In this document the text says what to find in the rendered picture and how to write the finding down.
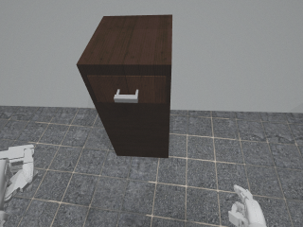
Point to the robot left hand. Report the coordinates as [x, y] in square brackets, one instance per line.
[19, 161]

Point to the drawer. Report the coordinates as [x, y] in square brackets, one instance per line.
[151, 89]

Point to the cabinet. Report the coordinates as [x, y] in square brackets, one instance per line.
[132, 45]

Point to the handle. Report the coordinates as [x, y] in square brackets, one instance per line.
[126, 98]

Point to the robot right hand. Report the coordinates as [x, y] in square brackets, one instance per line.
[249, 213]

